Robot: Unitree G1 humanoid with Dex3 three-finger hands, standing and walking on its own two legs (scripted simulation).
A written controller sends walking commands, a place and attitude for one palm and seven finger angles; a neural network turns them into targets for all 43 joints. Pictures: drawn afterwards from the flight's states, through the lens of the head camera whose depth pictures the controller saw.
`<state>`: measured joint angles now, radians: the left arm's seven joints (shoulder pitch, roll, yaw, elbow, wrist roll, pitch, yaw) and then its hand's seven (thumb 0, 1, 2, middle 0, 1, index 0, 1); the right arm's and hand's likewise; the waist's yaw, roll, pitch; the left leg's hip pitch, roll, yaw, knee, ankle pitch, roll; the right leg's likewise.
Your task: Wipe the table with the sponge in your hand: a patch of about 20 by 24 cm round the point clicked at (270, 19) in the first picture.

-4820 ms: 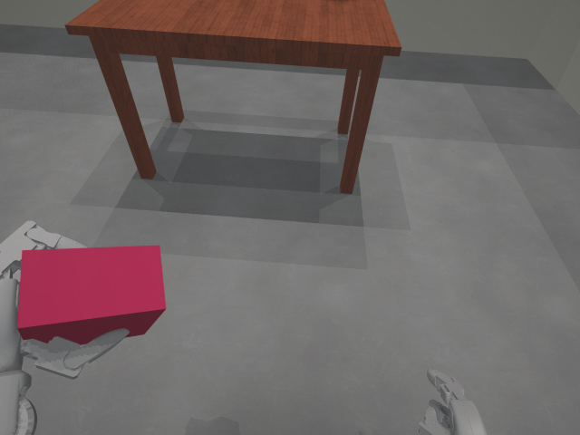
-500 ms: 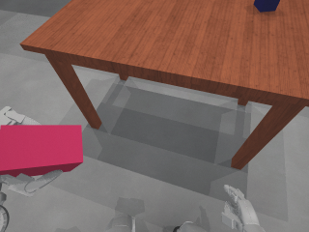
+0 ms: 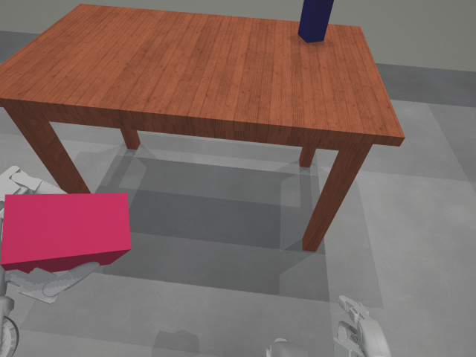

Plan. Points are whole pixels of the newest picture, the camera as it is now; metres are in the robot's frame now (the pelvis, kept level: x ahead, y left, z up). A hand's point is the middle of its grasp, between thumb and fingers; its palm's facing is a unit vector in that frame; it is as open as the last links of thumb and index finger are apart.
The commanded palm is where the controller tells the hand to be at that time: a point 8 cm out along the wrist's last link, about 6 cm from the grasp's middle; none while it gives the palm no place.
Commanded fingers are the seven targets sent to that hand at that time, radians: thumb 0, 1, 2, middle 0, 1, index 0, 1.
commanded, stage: turn to face it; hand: left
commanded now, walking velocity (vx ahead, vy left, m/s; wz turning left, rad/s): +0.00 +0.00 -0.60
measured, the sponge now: (85, 235) +0.22 +0.22 +0.15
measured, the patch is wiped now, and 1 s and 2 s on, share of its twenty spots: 0.00 0.00 0.00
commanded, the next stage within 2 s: take the last steps up to it in 0.84 s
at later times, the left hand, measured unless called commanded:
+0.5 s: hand (201, 237) +0.22 +0.08 +0.19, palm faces +0.08 -0.81 -0.58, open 10.7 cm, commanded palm +0.17 +0.14 +0.18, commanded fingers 0.00 0.10 1.30 -1.20 -1.60 -1.20 -1.60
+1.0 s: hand (221, 285) +0.17 +0.05 +0.17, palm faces +0.09 -0.89 -0.44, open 10.7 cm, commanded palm +0.13 +0.10 +0.18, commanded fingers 0.00 0.10 1.30 -1.20 -1.60 -1.20 -1.60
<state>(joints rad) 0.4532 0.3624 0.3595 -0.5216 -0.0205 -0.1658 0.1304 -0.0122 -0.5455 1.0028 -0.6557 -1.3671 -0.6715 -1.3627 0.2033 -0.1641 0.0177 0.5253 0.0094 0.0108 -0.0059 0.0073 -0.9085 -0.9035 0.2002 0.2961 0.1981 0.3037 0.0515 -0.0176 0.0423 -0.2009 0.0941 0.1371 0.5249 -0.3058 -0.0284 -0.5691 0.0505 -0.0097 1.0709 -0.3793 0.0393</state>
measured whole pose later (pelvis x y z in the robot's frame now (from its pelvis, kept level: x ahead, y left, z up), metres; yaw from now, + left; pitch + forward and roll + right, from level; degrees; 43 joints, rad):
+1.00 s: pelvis -0.12 -0.09 -0.01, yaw -23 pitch -1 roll -1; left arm 0.39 0.34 0.34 -0.42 -0.01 -0.18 0.14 -0.01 -0.55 1.00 -0.66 -1.37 -0.67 -1.37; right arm 0.20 -0.16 0.04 0.59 0.02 -0.09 -0.01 0.01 -0.90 -0.90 0.21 0.30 0.20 0.30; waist 0.04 0.08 0.06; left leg -0.27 0.15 0.07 0.66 -0.36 -0.06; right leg -0.29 0.04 -0.08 0.59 -0.26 -0.02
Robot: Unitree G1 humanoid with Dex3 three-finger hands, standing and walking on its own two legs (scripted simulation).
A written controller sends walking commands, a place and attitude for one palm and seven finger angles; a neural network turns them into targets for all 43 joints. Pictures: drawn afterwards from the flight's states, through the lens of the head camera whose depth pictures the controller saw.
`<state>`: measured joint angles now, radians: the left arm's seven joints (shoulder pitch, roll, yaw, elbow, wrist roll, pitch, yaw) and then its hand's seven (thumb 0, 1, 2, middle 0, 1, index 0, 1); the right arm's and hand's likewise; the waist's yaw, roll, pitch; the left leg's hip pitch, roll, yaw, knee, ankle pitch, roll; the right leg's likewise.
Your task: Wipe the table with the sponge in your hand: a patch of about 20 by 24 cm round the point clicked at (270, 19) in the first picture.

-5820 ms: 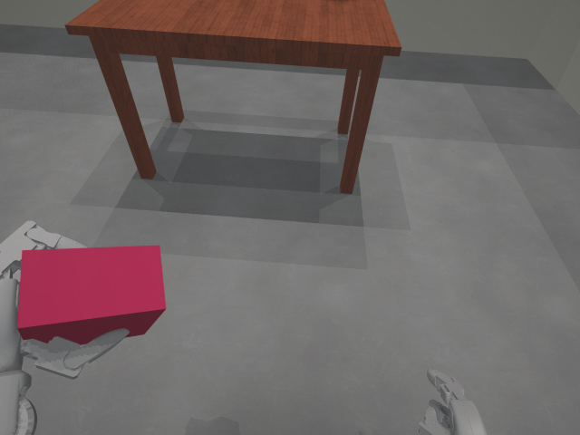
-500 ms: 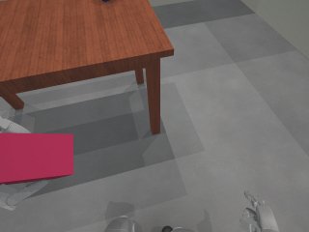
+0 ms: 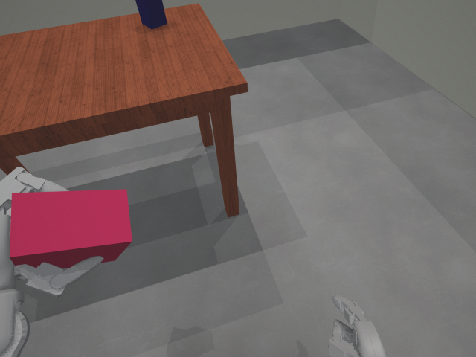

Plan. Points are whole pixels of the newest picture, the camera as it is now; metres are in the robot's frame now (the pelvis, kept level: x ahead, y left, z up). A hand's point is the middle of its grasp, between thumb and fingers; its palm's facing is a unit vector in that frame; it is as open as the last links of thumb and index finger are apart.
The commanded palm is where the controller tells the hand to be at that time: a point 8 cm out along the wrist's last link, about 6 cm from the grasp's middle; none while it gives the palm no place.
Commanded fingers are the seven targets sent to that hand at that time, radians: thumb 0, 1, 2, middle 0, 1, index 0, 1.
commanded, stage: take the last steps up to it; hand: left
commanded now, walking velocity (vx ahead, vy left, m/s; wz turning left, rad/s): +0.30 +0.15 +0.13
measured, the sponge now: (88, 231) +0.23 +0.22 +0.16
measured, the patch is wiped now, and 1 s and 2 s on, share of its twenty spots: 0.00 0.00 0.00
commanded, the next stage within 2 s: none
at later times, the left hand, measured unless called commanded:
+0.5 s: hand (24, 249) +0.20 +0.27 +0.17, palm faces +0.45 -0.80 -0.41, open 10.7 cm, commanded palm +0.15 +0.31 +0.19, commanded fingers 0.00 0.10 1.30 -1.20 -1.60 -1.20 -1.60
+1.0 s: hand (36, 183) +0.30 +0.32 +0.17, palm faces +0.37 -0.78 -0.50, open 10.7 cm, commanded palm +0.23 +0.37 +0.19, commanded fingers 0.00 0.10 1.30 -1.20 -1.60 -1.20 -1.60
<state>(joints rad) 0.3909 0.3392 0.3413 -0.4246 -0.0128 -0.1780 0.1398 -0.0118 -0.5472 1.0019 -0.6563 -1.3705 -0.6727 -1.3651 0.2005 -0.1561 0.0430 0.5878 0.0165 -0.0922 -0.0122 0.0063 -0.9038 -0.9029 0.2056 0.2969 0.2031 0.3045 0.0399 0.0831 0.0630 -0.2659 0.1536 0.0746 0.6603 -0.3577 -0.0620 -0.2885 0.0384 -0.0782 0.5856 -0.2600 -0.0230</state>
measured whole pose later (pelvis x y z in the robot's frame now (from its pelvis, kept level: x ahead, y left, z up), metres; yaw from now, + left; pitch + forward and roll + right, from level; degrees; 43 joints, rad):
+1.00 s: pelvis +0.09 +0.08 +0.01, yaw +4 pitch +1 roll +2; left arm 0.53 0.37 0.36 -0.57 -0.01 -0.25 0.14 -0.01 -0.55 1.00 -0.66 -1.37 -0.68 -1.37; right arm 0.18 -0.26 -0.04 0.62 0.00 -0.06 -0.04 0.01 -0.91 -0.90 0.20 0.30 0.20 0.30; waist 0.00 -0.03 0.14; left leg -0.43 0.08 0.12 0.64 -0.26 -0.01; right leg -0.18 -0.13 -0.13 0.51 -0.34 0.04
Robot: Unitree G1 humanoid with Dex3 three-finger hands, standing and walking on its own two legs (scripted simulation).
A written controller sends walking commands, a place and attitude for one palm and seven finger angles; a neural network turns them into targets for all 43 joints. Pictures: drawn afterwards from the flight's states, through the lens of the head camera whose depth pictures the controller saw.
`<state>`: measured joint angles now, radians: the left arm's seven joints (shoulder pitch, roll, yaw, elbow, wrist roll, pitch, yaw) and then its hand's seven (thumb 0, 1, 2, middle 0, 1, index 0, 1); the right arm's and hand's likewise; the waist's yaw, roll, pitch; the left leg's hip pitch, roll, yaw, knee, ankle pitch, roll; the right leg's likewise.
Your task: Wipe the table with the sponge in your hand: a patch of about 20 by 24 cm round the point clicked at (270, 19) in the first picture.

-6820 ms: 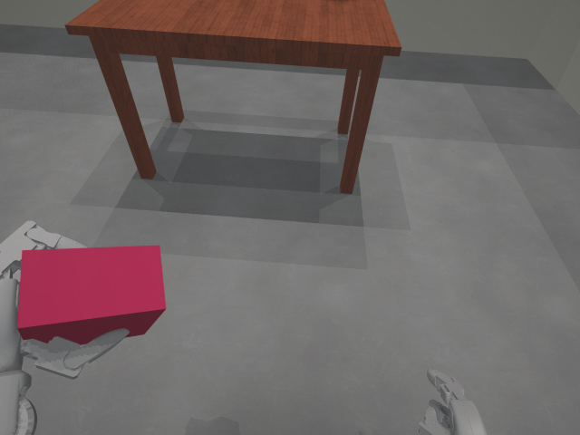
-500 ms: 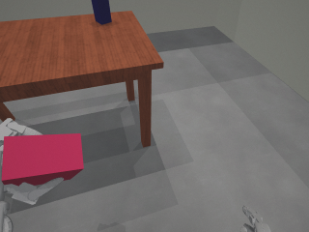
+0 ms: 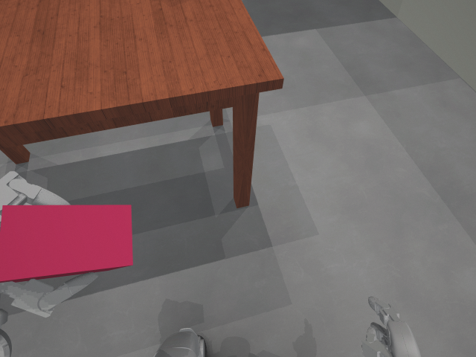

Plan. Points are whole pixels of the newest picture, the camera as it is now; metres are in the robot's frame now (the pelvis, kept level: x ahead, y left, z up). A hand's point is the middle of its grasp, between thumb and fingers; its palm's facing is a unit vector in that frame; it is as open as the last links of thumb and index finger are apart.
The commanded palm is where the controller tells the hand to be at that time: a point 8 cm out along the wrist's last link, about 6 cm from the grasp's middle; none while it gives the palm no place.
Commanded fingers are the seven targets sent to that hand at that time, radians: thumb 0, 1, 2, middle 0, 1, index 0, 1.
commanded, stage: take the last steps up to it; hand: left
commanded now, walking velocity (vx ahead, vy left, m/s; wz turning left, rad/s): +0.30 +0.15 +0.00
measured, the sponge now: (84, 243) +0.23 +0.20 +0.14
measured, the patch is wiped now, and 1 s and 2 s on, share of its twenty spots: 0.00 0.00 0.00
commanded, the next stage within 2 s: come to a stop and stand still in 1.16 s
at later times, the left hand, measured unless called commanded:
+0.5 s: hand (47, 146) +0.35 +0.28 +0.17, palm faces +0.38 -0.77 -0.51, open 10.7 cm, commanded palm +0.29 +0.32 +0.18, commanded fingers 0.00 0.10 1.30 -1.20 -1.60 -1.20 -1.60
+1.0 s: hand (27, 85) +0.46 +0.35 +0.17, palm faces +0.40 -0.82 -0.42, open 10.7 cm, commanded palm +0.39 +0.38 +0.18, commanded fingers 0.00 0.10 1.30 -1.20 -1.60 -1.20 -1.60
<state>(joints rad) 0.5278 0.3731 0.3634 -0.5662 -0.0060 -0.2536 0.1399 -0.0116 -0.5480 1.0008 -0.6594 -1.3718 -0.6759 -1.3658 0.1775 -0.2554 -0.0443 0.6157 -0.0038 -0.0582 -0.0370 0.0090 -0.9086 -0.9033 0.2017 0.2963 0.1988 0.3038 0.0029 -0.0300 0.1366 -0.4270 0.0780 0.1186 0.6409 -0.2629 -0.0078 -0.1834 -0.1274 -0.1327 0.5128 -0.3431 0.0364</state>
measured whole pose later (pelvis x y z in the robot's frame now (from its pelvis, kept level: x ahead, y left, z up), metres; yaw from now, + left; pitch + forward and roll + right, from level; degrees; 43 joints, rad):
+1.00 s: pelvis +0.22 +0.11 -0.01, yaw -2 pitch -1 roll +1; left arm 0.40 0.40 0.40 -0.46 -0.02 -0.22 0.16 -0.01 -0.55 1.00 -0.66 -1.37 -0.68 -1.37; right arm 0.18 -0.14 -0.01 0.60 0.02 -0.08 -0.04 0.01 -0.91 -0.90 0.20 0.30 0.20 0.30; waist -0.01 -0.04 0.06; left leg -0.31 0.04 0.17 0.55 -0.23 0.04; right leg -0.42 -0.08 -0.09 1.11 -0.51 0.02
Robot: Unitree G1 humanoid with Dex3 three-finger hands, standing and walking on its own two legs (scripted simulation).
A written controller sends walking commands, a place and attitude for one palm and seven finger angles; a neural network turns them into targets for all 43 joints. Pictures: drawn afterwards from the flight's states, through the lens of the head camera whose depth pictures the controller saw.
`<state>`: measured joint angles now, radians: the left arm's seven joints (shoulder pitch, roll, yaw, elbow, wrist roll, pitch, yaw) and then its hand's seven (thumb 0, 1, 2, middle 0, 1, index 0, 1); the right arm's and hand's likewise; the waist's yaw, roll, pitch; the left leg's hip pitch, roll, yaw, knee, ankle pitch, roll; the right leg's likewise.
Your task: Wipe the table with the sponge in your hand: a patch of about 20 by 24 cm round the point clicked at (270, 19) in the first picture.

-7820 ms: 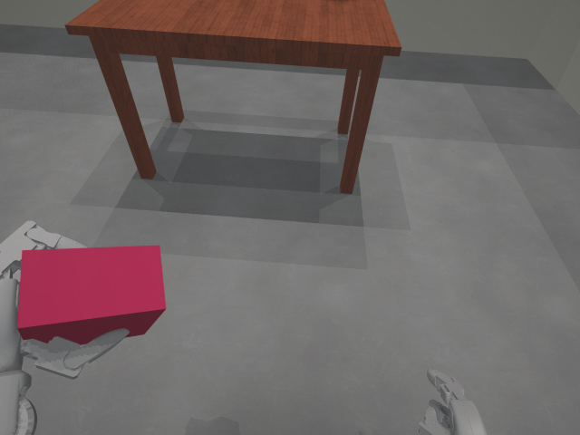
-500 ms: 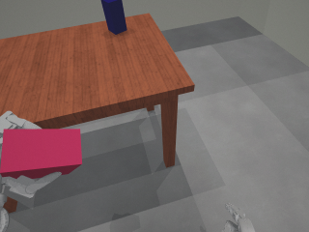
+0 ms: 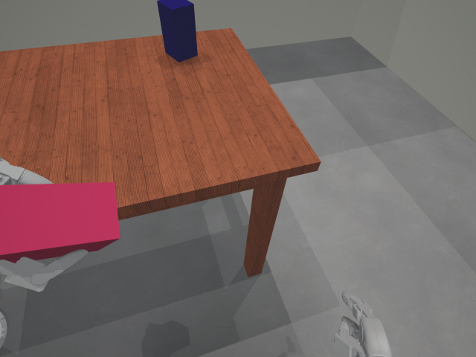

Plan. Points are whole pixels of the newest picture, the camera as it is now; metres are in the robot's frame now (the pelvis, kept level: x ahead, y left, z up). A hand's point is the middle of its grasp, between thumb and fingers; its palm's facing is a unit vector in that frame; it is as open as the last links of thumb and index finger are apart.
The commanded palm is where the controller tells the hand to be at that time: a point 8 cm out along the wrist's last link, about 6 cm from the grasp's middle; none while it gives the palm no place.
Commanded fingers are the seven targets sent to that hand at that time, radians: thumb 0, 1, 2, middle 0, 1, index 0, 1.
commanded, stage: take the last steps up to it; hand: left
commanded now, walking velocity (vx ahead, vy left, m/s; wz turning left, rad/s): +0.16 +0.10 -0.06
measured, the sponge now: (72, 223) +0.24 +0.22 +0.16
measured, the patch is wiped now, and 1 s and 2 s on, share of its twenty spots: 0.00 0.00 0.00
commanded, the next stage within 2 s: come to a stop and stand still in 0.16 s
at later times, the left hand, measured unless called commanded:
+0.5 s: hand (76, 202) +0.27 +0.23 +0.17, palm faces +0.32 -0.84 -0.44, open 10.7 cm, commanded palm +0.20 +0.29 +0.19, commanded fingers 0.00 0.10 1.30 -1.20 -1.60 -1.20 -1.60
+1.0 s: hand (53, 233) +0.22 +0.23 +0.17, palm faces +0.34 -0.84 -0.44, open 10.7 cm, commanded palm +0.17 +0.29 +0.19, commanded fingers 0.00 0.10 1.30 -1.20 -1.60 -1.20 -1.60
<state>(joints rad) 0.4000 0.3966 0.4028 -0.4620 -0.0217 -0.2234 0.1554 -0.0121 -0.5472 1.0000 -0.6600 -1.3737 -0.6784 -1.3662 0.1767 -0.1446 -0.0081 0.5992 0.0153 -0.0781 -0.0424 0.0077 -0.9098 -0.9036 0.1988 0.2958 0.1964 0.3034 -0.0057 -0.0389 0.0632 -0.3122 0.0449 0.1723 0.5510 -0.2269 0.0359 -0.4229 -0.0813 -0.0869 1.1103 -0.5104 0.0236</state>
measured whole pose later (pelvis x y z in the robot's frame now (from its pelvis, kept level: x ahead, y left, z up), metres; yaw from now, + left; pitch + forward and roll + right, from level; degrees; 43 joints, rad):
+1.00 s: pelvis +0.01 +0.01 +0.01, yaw -1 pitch +0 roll +1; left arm 0.50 0.34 0.31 -0.51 -0.04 -0.14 0.13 -0.01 -0.55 1.00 -0.66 -1.38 -0.68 -1.37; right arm 0.20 -0.18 0.04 0.61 0.01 -0.04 -0.04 0.01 -0.90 -0.90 0.21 0.30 0.20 0.30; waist 0.00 0.03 0.06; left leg -0.36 0.03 0.03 0.72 -0.37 -0.03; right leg -0.24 0.00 -0.10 0.52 -0.28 -0.06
